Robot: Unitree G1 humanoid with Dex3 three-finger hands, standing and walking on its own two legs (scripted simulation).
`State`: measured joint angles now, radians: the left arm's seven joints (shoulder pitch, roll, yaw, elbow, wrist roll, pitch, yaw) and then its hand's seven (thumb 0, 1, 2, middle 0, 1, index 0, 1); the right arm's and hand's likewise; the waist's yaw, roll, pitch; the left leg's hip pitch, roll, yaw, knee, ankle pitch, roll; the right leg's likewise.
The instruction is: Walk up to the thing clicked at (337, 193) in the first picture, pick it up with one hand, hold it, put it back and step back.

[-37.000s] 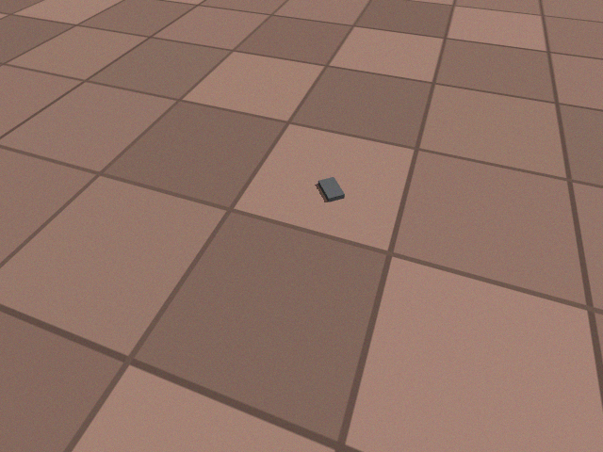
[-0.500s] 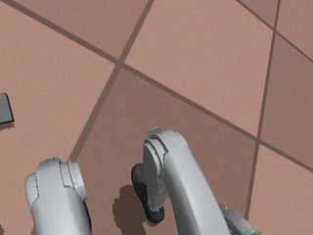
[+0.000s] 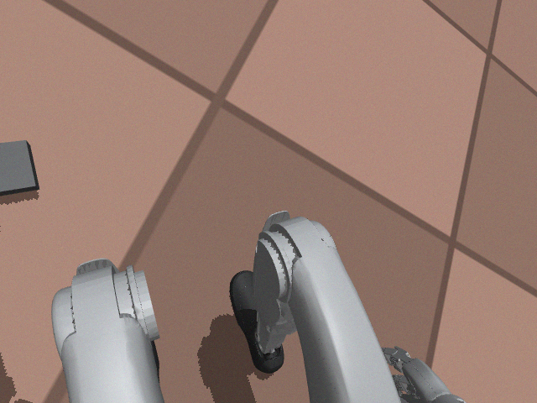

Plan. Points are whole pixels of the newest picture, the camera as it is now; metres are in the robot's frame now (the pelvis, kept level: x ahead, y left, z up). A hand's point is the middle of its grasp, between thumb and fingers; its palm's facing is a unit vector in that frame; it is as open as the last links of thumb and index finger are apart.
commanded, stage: home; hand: left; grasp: from above
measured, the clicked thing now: out of the picture +0.50 +0.33 -0.31
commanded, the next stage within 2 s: none
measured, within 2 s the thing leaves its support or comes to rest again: neither
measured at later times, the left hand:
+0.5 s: hand out of the picture +0.41 +0.34 -0.04, palm faces -0.32 -0.47 -0.82, open 9.0 cm
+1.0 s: hand out of the picture +0.28 +0.25 +0.17, palm faces +0.08 -0.92 -0.37, open 7.4 cm
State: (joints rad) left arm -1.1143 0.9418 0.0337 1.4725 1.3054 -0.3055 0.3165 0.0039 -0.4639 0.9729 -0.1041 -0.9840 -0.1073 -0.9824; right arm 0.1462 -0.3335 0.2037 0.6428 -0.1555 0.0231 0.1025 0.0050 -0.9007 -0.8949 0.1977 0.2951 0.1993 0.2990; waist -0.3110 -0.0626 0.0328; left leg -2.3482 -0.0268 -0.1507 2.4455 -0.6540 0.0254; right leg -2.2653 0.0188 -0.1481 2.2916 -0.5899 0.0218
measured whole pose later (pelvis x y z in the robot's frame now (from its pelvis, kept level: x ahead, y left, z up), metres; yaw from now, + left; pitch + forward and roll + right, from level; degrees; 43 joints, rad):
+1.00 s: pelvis +0.04 +0.00 +0.27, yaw +9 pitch +25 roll -4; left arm 0.02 0.35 0.06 0.26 0.08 0.28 0.05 0.01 0.90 0.90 -0.21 -0.30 -0.20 -0.30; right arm 0.12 -0.21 0.05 0.55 0.05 -0.08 -0.05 0.01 -0.91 -0.90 0.20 0.30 0.20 0.30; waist -0.08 0.03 -0.19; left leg -1.39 -0.01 -0.07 1.56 -0.60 0.01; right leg -1.36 0.02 -0.06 1.49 -0.56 0.00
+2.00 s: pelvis +0.09 +0.00 +0.39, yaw +11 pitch +10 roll -3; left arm 0.50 0.22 0.03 -0.12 -0.05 0.44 0.02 0.02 0.91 0.90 -0.20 -0.30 -0.20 -0.30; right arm 0.30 -0.22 0.05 0.54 0.01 -0.23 -0.18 0.02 -0.90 -0.90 0.20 0.30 0.20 0.30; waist -0.04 0.04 -0.16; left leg -0.68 -0.01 -0.07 1.01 -0.49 0.01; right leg -0.65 0.02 -0.05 0.93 -0.46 0.00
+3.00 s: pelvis +0.10 +0.01 +0.39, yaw +11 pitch +10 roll -3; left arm 0.50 0.23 0.02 -0.13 -0.05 0.43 0.01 0.02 0.91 0.90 -0.20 -0.30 -0.20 -0.30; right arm 0.30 -0.22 0.04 0.53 0.01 -0.22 -0.17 0.02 -0.90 -0.90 0.20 0.30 0.20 0.30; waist -0.04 0.04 -0.16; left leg -0.69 -0.01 -0.07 1.02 -0.51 0.01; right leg -0.65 0.02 -0.05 0.94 -0.47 0.00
